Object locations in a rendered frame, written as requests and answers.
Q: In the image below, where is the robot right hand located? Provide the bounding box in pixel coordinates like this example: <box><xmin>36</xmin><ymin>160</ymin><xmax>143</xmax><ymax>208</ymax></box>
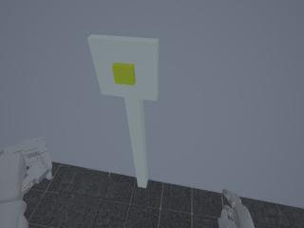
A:
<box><xmin>218</xmin><ymin>188</ymin><xmax>255</xmax><ymax>228</ymax></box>

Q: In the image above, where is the robot left forearm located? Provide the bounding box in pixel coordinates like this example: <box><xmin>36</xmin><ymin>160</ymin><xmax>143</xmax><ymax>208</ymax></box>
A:
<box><xmin>0</xmin><ymin>199</ymin><xmax>29</xmax><ymax>228</ymax></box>

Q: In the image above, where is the panel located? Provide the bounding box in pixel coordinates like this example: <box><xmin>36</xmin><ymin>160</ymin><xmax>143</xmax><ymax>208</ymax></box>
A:
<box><xmin>87</xmin><ymin>34</ymin><xmax>160</xmax><ymax>188</ymax></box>

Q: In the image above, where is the button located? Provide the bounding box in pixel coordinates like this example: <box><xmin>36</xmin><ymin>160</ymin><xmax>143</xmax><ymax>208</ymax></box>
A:
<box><xmin>112</xmin><ymin>63</ymin><xmax>136</xmax><ymax>86</ymax></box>

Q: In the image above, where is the robot left hand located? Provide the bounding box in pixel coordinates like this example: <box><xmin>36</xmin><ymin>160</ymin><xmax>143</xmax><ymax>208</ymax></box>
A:
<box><xmin>0</xmin><ymin>136</ymin><xmax>52</xmax><ymax>201</ymax></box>

